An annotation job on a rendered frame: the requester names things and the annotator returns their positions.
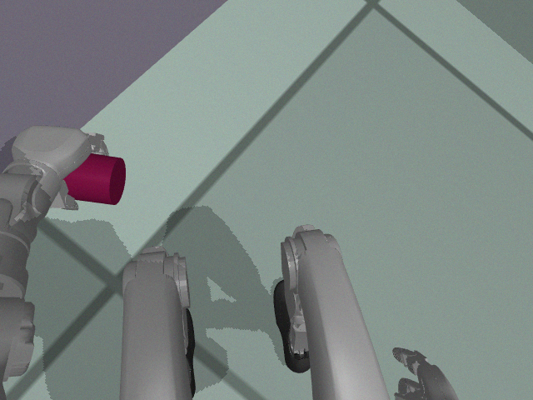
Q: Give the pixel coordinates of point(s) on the right robot foot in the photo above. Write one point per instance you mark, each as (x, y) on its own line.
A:
(296, 362)

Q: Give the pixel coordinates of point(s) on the right robot hand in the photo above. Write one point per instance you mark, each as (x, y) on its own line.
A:
(433, 384)

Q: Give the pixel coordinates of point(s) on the can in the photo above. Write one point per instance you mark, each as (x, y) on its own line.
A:
(100, 179)

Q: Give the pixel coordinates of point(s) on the left robot arm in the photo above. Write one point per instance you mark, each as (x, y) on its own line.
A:
(27, 190)

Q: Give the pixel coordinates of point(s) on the left robot hand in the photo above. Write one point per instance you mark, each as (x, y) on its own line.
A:
(63, 149)

